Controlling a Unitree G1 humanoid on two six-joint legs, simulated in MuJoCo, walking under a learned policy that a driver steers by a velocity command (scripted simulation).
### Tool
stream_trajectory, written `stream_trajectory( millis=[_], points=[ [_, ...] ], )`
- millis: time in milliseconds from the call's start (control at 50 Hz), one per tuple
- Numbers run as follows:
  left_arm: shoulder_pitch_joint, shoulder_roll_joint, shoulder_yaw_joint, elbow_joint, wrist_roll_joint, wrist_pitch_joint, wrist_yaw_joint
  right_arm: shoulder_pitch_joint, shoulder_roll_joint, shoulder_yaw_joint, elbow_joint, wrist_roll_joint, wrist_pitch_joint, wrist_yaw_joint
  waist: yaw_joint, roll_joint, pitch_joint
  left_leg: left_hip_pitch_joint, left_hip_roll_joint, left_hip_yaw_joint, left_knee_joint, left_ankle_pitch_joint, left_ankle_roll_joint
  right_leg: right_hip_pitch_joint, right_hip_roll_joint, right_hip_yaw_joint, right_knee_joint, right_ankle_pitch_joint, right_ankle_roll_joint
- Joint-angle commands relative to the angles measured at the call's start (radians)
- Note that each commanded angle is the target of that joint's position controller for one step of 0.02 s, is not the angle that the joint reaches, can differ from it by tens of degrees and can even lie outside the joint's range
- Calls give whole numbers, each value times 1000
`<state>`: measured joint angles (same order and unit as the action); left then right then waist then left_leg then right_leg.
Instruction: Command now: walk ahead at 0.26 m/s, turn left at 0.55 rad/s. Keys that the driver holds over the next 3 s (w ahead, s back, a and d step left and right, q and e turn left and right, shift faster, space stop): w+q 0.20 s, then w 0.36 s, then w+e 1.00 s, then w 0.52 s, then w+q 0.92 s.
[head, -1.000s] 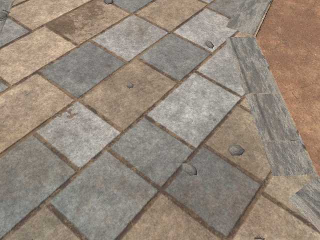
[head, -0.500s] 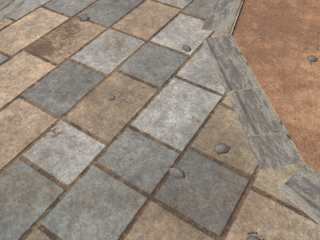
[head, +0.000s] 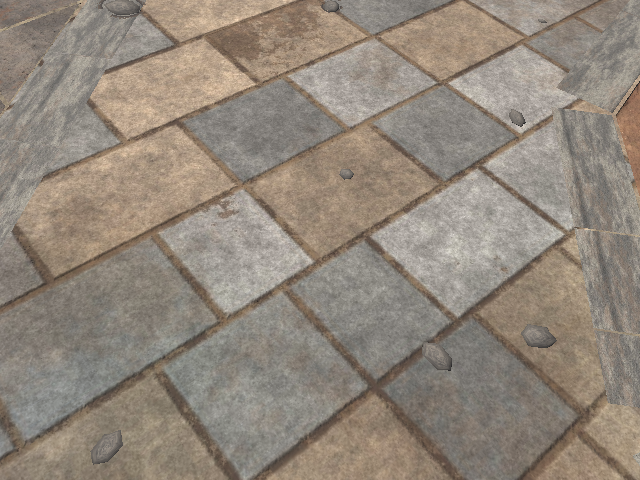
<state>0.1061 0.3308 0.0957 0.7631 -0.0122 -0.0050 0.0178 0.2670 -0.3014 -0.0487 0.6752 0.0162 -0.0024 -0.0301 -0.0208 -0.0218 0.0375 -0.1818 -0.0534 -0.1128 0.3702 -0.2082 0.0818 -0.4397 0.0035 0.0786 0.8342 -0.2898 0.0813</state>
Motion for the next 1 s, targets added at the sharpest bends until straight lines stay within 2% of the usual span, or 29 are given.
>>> stream_trajectory(
  millis=[20, 120, 160, 200, 220, 240, 260, 280, 300, 340, 380, 480, 540, 600, 620, 640, 660, 680, 700, 720, 740, 760, 780, 800, 820, 860, 900, 960, 1000],
  points=[
    [-129, 69, 8, -95, -2, -57, -16, 27, -200, -58, -54, 0, -15, -7, -45, 173, -19, 127, 229, -319, -170, -239, 152, -129, 3, 8, -158, 28, 2],
    [-113, 75, 5, -94, -16, -99, -38, 22, -205, -59, -63, 6, -15, 7, -38, 178, -14, 14, 206, -378, -136, -267, 148, 26, 29, 0, -295, 23, -26],
    [-65, 85, 10, -81, -22, -111, -39, 6, -190, -54, -68, 8, -11, 10, -3, 173, -19, -40, 188, -401, -102, -273, 129, 139, 32, -8, -366, 67, -45],
    [43, 98, 21, -49, -20, -119, -32, -14, -142, -38, -77, 6, -10, 10, 63, 141, -42, -157, 128, -372, 0, -297, 77, 351, 5, -13, -455, 125, -74],
    [166, 132, 30, -24, -7, -121, -24, -17, -75, -17, -82, -2, -15, 11, 110, 68, -103, -269, 75, -286, 188, -357, 28, 521, -122, 106, -475, 48, -120],
    [255, 213, 39, -9, 22, -116, -21, 4, -11, 2, -118, 2, -26, 11, 96, -144, -145, -461, -52, -106, 489, -419, -33, 640, -316, 448, -585, -249, -235],
    [244, 221, 44, 7, 26, -116, -35, 14, -89, -16, -131, 24, -36, 5, 77, -196, -63, -603, 0, -81, 660, -408, -47, 565, -409, 670, -652, -470, -323],
    [197, 144, 23, -6, 10, -115, -35, 6, -144, -30, -105, 26, -37, 6, 70, -139, 26, -651, 45, -84, 731, -323, -51, 511, -375, 586, -657, -465, -318],
    [175, 100, 10, -11, 5, -113, -32, 0, -146, -34, -87, 15, -39, 10, 65, -117, 51, -654, 59, -67, 751, -242, -56, 493, -315, 474, -655, -368, -289],
    [170, 74, -5, -6, 10, -106, -25, -36, -117, -30, -90, 3, -52, 23, 60, -96, 53, -640, 91, -51, 727, -131, -60, 456, -259, 330, -665, -171, -264],
    [188, 76, -9, 3, 12, -108, -20, -70, -82, -18, -103, -2, -63, 36, 63, -96, 41, -613, 107, -3, 682, -51, -74, 423, -227, 233, -688, -16, -268],
    [234, 111, -11, 32, -6, -97, -16, -211, -17, 15, -158, -8, -79, 52, 103, -77, 47, -503, 124, 100, 379, 117, -108, 362, -189, 69, -705, 240, -268],
    [286, 135, -11, 57, -15, -87, -19, -269, -27, 13, -177, 5, -85, 66, 115, -81, 53, -400, 100, 123, 252, 170, -92, 360, -216, 47, -700, 291, -257],
    [306, 147, -10, 73, -22, -71, -19, -259, -69, -5, -187, 9, -89, 72, 69, -91, 44, -307, 74, 113, 174, 131, -46, 421, -256, 62, -639, 462, -231],
    [299, 159, -7, 73, -21, -66, -18, -197, -95, -20, -174, 6, -89, 69, 21, -92, 0, -200, 51, 125, 150, 119, -24, 427, -246, 47, -556, 629, -216],
    [291, 159, -10, 69, -18, -62, -17, -64, -130, -42, -136, 3, -86, 61, -57, -73, -84, -8, 29, 144, 119, 133, 3, 391, -205, 12, -396, 749, -193],
    [280, 131, -24, 49, -2, -67, -17, 99, -175, -63, -102, -4, -78, 46, -138, -48, -205, 274, 119, 69, 157, 133, 38, 228, -163, -6, -170, 619, -159],
    [379, -4, -62, 12, 11, -77, -19, 208, -279, -82, -89, -36, -69, 35, -109, 217, -396, 634, 416, -342, 123, -33, 153, -111, -16, -66, 234, 84, -89],
    [394, 35, -57, 29, -14, -92, -20, 219, -215, -65, -85, -37, -67, 40, -114, 289, -477, 590, 488, -623, -41, -160, 205, -198, 24, 66, 405, -273, -87],
    [312, 115, -29, 11, -43, -91, -22, 150, -152, -44, -76, -27, -69, 42, -102, 213, -281, 457, 449, -474, -62, -200, 161, -286, -31, 66, 469, -218, -92],
    [249, 110, -29, -7, -43, -89, -21, 89, -120, -35, -71, -18, -72, 42, -77, 171, -166, 323, 406, -326, -83, -142, 137, -294, -78, 29, 445, -134, -97],
    [221, 94, -29, -9, -29, -84, -18, 33, -95, -28, -63, -20, -77, 45, -44, 129, -101, 208, 361, -229, -117, -65, 121, -264, -107, 19, 398, -70, -94],
    [232, 80, -24, -1, -21, -71, -16, -6, -72, -24, -60, -27, -87, 48, -10, 146, -67, 123, 326, -143, -155, 8, 110, -210, -132, 25, 362, -19, -91],
    [255, 57, -27, 8, -22, -56, -17, -32, -64, -26, -53, -31, -97, 50, 13, 149, -56, 70, 313, -90, -189, 48, 110, -162, -140, 24, 355, 14, -86],
    [264, 33, -30, 13, -22, -44, -17, -42, -58, -29, -42, -30, -109, 51, 25, 132, -47, 40, 311, -49, -213, 101, 118, -146, -140, 20, 349, 31, -80],
    [235, 19, -29, -3, -17, -27, -14, -56, -66, -35, -19, -28, -124, 50, 40, 106, -6, 13, 312, 33, -246, 183, 120, -181, -141, 34, 310, 81, -70],
    [183, 17, -29, -28, -12, -26, -15, -47, -78, -42, 4, -32, -128, 44, 35, 85, 20, 33, 306, 99, -258, 233, 119, -233, -138, 49, 216, 174, -64],
    [93, 3, -38, -59, -9, -39, -38, -39, -107, -49, 23, -29, -121, 33, 9, 64, 42, 53, 281, 201, -269, 262, 98, -211, -124, 3, 9, 334, -70],
    [9, -9, -47, -91, -7, -43, -54, -4, -131, -57, 41, -22, -112, 26, -26, 41, 67, 86, 298, 237, -275, 273, 95, -209, -116, -43, -85, 371, -81]
  ],
)
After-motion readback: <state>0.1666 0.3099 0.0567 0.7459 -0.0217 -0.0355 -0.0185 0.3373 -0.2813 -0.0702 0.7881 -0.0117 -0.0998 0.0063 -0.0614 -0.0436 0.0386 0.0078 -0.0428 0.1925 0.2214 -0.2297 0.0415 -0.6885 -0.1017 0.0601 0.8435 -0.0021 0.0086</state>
